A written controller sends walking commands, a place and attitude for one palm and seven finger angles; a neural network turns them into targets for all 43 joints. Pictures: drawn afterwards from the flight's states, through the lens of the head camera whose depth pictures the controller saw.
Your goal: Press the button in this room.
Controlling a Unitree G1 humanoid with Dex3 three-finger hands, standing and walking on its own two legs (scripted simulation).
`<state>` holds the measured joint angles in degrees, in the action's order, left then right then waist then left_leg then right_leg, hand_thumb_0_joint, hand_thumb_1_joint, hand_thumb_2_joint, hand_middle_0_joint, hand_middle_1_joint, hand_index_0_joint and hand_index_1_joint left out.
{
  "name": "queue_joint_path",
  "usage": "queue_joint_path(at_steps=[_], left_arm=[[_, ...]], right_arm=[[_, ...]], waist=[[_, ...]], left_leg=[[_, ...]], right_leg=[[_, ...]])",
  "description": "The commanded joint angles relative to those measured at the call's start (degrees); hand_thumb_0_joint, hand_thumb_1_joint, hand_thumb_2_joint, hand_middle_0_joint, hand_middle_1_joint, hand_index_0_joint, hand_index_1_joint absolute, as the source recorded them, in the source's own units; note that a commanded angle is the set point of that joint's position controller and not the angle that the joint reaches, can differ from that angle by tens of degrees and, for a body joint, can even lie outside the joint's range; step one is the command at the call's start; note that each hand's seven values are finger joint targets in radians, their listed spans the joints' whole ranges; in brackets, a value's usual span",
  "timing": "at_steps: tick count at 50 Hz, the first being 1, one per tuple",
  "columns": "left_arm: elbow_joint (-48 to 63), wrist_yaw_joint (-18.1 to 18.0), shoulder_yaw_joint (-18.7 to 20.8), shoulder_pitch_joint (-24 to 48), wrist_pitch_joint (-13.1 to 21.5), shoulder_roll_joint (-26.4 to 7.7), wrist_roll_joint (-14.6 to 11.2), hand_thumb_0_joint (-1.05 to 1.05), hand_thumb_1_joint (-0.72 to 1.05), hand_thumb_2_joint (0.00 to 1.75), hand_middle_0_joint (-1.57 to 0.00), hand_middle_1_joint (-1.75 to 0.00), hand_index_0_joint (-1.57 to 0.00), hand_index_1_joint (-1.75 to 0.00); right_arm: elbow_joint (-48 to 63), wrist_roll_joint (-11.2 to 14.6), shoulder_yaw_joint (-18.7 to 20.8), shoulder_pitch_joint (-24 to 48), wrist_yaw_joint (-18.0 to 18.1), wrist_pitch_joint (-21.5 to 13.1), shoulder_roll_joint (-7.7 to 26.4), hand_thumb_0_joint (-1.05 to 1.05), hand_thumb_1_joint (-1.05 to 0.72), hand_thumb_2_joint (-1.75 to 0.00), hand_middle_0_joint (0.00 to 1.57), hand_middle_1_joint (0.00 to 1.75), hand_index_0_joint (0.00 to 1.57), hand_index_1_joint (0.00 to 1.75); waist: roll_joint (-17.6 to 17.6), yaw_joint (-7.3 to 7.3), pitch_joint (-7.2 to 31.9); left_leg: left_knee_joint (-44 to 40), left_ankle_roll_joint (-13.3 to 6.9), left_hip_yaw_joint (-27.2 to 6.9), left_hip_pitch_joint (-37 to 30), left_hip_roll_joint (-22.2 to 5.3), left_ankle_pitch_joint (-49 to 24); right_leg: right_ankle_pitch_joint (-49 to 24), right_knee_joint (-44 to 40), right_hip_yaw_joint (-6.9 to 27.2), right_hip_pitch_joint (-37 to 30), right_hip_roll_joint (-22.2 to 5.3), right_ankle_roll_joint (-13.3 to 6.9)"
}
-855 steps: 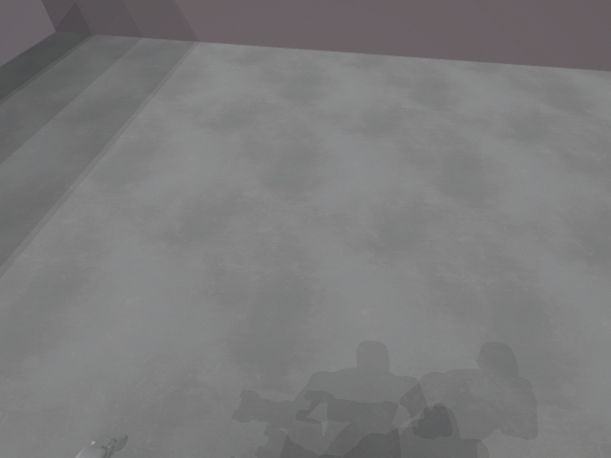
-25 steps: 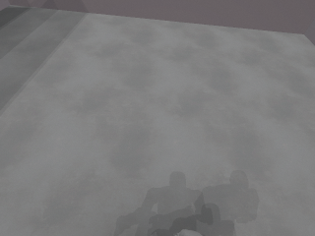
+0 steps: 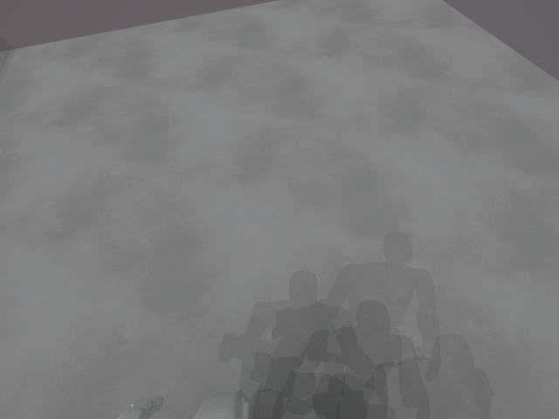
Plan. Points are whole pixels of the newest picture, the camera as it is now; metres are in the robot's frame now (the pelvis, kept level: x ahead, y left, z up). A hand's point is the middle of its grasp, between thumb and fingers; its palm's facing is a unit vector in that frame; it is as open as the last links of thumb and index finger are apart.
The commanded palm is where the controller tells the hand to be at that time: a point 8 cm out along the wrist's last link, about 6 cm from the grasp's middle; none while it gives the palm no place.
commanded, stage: turn or walk to find it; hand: left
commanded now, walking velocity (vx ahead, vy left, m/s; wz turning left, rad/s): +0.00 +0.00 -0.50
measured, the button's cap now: out of the picture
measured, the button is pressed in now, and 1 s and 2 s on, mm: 0 0 0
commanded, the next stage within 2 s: none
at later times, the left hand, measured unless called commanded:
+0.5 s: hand out of the picture +0.07 +0.26 -0.18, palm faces -0.14 -0.96 -0.22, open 7.4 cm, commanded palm none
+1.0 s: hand (221, 396) +0.18 +0.12 -0.15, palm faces -0.51 -0.81 -0.28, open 7.3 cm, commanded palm none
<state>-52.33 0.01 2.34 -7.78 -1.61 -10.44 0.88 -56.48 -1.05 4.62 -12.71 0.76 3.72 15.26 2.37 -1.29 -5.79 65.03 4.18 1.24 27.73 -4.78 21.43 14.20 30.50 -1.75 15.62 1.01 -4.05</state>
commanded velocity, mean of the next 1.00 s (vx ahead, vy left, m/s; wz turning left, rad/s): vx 0.00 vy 0.00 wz -0.50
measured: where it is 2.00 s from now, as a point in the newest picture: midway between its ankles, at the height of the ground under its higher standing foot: outside the picture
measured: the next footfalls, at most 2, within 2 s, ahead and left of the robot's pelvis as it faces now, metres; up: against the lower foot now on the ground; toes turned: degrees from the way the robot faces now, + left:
left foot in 0.40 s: +0.04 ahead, +0.15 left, +0.00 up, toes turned -10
right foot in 0.92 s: -0.04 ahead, -0.08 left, +0.00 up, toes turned -35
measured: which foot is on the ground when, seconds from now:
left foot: up 0.00-0.38, down 0.40-0.92, up 0.94-1.00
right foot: down 0.00-0.42, up 0.44-0.90, down 0.92-1.00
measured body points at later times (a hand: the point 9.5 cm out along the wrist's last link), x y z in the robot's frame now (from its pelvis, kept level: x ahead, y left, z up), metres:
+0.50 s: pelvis -0.01 +0.06 +0.00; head +0.02 +0.08 +0.45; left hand +0.08 +0.31 -0.16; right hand +0.05 -0.20 -0.12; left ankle +0.00 +0.15 -0.74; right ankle -0.01 -0.06 -0.69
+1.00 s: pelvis -0.04 +0.02 -0.01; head -0.02 -0.03 +0.43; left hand +0.20 +0.16 -0.13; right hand -0.17 -0.20 -0.18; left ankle +0.00 +0.16 -0.69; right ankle -0.07 -0.06 -0.74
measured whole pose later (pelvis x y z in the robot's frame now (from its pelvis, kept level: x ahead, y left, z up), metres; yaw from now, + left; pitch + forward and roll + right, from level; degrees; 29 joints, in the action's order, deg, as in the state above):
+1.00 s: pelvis -0.04 +0.02 -0.01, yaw -31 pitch -1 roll +1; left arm -52.1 0.3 2.6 -5.4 -1.0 -11.1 1.0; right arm -57.3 -0.6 4.5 -15.6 1.2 3.7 14.3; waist 3.3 -2.7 -5.8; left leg 58.2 3.2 6.4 22.2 -7.0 30.2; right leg 19.3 37.2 -4.7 17.1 -0.4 -3.2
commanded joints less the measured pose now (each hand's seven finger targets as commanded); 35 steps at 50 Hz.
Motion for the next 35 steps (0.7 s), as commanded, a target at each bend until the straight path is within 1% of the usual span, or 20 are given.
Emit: queue_joint_path(at_steps=[1,8,13,15,16,18,19,20,21,22,23,24,25,26,27,29,31,32,33,35], left_arm=[[2.72,-0.67,3.26,-3.21,1.32,-12.37,-0.21,0.0,0.9,0.9,-0.2,-0.3,-0.2,-0.3],[1.55,-0.67,3.6,-6.11,1.18,-12.45,0.11,0.0,0.9,0.9,-0.2,-0.3,-0.2,-0.3],[0.96,-0.82,4.02,-6.9,0.85,-13.26,0.48,0.0,0.9,0.9,-0.2,-0.3,-0.2,-0.3],[0.94,-0.92,4.2,-6.04,0.65,-13.43,0.62,0.0,0.9,0.9,-0.2,-0.3,-0.2,-0.3],[1.22,-0.95,4.24,-5.18,0.54,-13.58,0.57,0.0,0.9,0.9,-0.2,-0.3,-0.2,-0.3],[1.42,-0.75,4.13,-3.23,0.14,-13.53,0.08,0.0,0.9,0.9,-0.2,-0.3,-0.2,-0.3],[1.8,-0.59,3.83,-2.07,-0.03,-12.57,-0.29,0.0,0.9,0.9,-0.2,-0.3,-0.2,-0.3],[2.45,-0.39,3.29,-2.59,-0.19,-9.56,-0.68,0.0,0.9,0.9,-0.2,-0.3,-0.2,-0.3],[3.35,0.13,2.92,-3.35,-0.37,-7.85,-0.58,0.0,0.9,0.9,-0.2,-0.3,-0.2,-0.3],[3.28,0.11,3.45,-2.42,-0.84,-9.74,0.21,0.0,0.9,0.9,-0.2,-0.3,-0.2,-0.3],[1.88,0.08,4.28,-3.69,-1.75,-10.64,0.85,0.0,0.9,0.9,-0.2,-0.3,-0.2,-0.3],[1.15,0.65,4.79,-4.29,-1.92,-11.0,1.05,0.0,0.9,0.9,-0.2,-0.3,-0.2,-0.3],[0.77,1.15,4.7,-5.84,-1.78,-10.46,0.95,0.0,0.9,0.9,-0.2,-0.3,-0.2,-0.3],[0.43,1.34,4.59,-5.88,-1.75,-9.51,0.96,0.0,0.9,0.9,-0.2,-0.3,-0.2,-0.3],[0.31,1.39,4.3,-6.16,-1.68,-8.92,0.81,0.0,0.9,0.9,-0.2,-0.3,-0.2,-0.3],[0.79,1.41,3.9,-4.94,-1.66,-8.09,0.48,0.0,0.9,0.9,-0.2,-0.3,-0.2,-0.3],[1.39,1.43,3.71,-3.25,-1.68,-7.46,0.44,0.0,0.9,0.9,-0.2,-0.3,-0.2,-0.3],[1.77,1.42,3.53,-2.81,-1.71,-7.28,0.36,0.0,0.9,0.9,-0.2,-0.3,-0.2,-0.3],[2.16,1.43,3.39,-1.71,-1.69,-7.02,0.33,0.0,0.9,0.9,-0.2,-0.3,-0.2,-0.3],[2.74,1.47,3.09,0.21,-1.7,-6.76,0.27,0.0,0.9,0.9,-0.2,-0.3,-0.2,-0.3]], right_arm=[[4.43,-0.36,0.61,0.15,0.19,-1.34,3.64,0.0,-0.9,-0.9,0.2,0.3,0.2,0.3],[6.02,-0.07,0.24,4.0,0.77,-1.66,3.79,0.0,-0.9,-0.9,0.2,0.3,0.2,0.3],[7.28,0.49,-0.2,5.73,1.07,-2.29,3.17,0.0,-0.9,-0.9,0.2,0.3,0.2,0.3],[7.62,0.93,-0.32,5.47,1.21,-2.72,2.69,0.0,-0.9,-0.9,0.2,0.3,0.2,0.3],[7.33,1.05,-0.4,3.67,1.35,-2.97,2.48,0.0,-0.9,-0.9,0.2,0.3,0.2,0.3],[5.96,1.29,-0.25,-0.33,1.62,-3.33,2.61,0.0,-0.9,-0.9,0.2,0.3,0.2,0.3],[5.24,1.26,-0.03,-2.95,1.86,-3.78,3.84,0.0,-0.9,-0.9,0.2,0.3,0.2,0.3],[5.46,0.94,0.49,-3.56,1.93,-4.24,7.1,0.0,-0.9,-0.9,0.2,0.3,0.2,0.3],[6.93,0.34,1.26,-1.38,1.78,-3.94,11.43,0.0,-0.9,-0.9,0.2,0.3,0.2,0.3],[8.08,0.07,1.04,0.5,1.56,-3.4,11.46,0.0,-0.9,-0.9,0.2,0.3,0.2,0.3],[8.39,0.02,0.2,4.27,1.76,-3.59,7.89,0.0,-0.9,-0.9,0.2,0.3,0.2,0.3],[9.18,-0.03,-0.25,6.64,1.91,-3.68,6.6,0.0,-0.9,-0.9,0.2,0.3,0.2,0.3],[9.78,0.06,-0.6,7.73,1.9,-3.9,5.77,0.0,-0.9,-0.9,0.2,0.3,0.2,0.3],[9.36,-0.19,-0.54,6.42,1.77,-4.13,5.46,0.0,-0.9,-0.9,0.2,0.3,0.2,0.3],[8.9,-0.16,-0.41,5.05,1.73,-4.34,5.31,0.0,-0.9,-0.9,0.2,0.3,0.2,0.3],[7.91,-0.01,-0.07,1.79,1.64,-4.58,5.25,0.0,-0.9,-0.9,0.2,0.3,0.2,0.3],[7.06,-0.01,0.18,-0.81,1.61,-4.75,4.92,0.0,-0.9,-0.9,0.2,0.3,0.2,0.3],[6.68,0.02,0.38,-1.46,1.58,-4.79,5.19,0.0,-0.9,-0.9,0.2,0.3,0.2,0.3],[6.17,0.0,0.6,-2.57,1.53,-4.81,5.28,0.0,-0.9,-0.9,0.2,0.3,0.2,0.3],[5.45,-0.09,0.93,-3.71,1.41,-4.71,5.64,0.0,-0.9,-0.9,0.2,0.3,0.2,0.3]], waist=[[-8.83,2.17,7.16],[-8.54,3.35,7.21],[-9.28,3.83,8.53],[-9.72,3.52,8.66],[-9.63,2.59,9.81],[-9.78,0.51,10.63],[-7.85,-0.99,11.49],[2.78,-1.42,11.94],[15.48,-0.42,8.62],[10.37,-0.44,5.57],[10.43,1.58,3.0],[8.23,2.9,1.42],[5.77,3.76,1.92],[4.67,3.33,1.63],[4.31,3.26,2.83],[3.99,1.9,4.18],[4.54,0.9,4.15],[4.58,0.79,4.78],[4.53,0.05,5.4],[6.04,-0.66,5.52]], left_leg=[[-0.4,0.75,-2.26,4.45,-0.37,-2.94],[-5.82,0.8,-3.15,3.73,0.6,0.16],[-15.6,-0.25,-2.82,-0.59,2.17,3.67],[-21.96,-0.96,-2.97,-4.79,2.79,4.91],[-26.29,-1.35,-2.73,-7.53,3.43,3.72],[-36.84,-2.02,-1.41,-17.49,4.73,-3.97],[-42.29,-2.79,-2.15,-25.37,2.56,-7.71],[-48.81,-5.26,-11.97,-30.85,-7.16,-5.32],[-52.09,-9.49,-22.67,-28.79,-19.38,-9.13],[-51.66,-12.53,-21.18,-20.05,-22.34,-9.32],[-53.32,-10.71,-17.12,-15.14,-18.36,-7.28],[-52.59,-9.78,-12.92,-13.16,-14.9,-8.2],[-51.05,-9.38,-9.18,-13.57,-13.23,-10.93],[-50.23,-9.09,-6.35,-14.38,-11.51,-14.45],[-48.95,-9.3,-4.59,-17.47,-10.65,-18.91],[-47.56,-10.84,-3.43,-21.48,-11.49,-23.4],[-47.01,-11.48,-2.75,-23.07,-12.15,-26.38],[-46.41,-12.22,-2.52,-25.2,-12.92,-28.15],[-45.86,-12.83,-2.43,-26.39,-13.77,-29.66],[-44.94,-13.44,-1.51,-27.68,-14.85,-31.98]], right_leg=[[-12.87,-12.82,16.39,-8.12,-13.03,-2.69],[-12.88,-12.79,22.47,-8.57,-13.45,-5.24],[-16.63,-11.43,26.35,-9.02,-13.22,-7.24],[-19.45,-10.25,27.65,-6.96,-13.05,-7.2],[-21.29,-9.04,27.66,-6.51,-12.29,-6.63],[-17.94,-6.91,26.41,-0.84,-9.51,-3.34],[-12.86,-3.88,23.62,4.9,-6.55,-0.71],[-1.54,4.34,17.59,13.25,-0.32,2.08],[17.7,16.88,8.39,20.77,4.39,5.09],[18.62,26.39,7.21,18.4,1.69,6.0],[14.5,31.5,8.21,17.53,0.69,7.07],[11.84,35.28,7.2,16.79,0.42,7.3],[9.88,37.58,5.76,17.21,-0.21,7.39],[8.05,39.42,5.07,17.29,-0.55,7.74],[6.93,40.08,4.53,18.35,-0.68,8.22],[6.39,39.62,3.69,19.76,-1.74,8.9],[6.57,38.05,3.08,20.08,-2.58,9.23],[7.25,36.34,2.73,20.7,-3.02,9.43],[8.05,34.34,2.32,20.58,-3.65,9.45],[9.73,30.36,1.14,19.76,-4.38,9.33]])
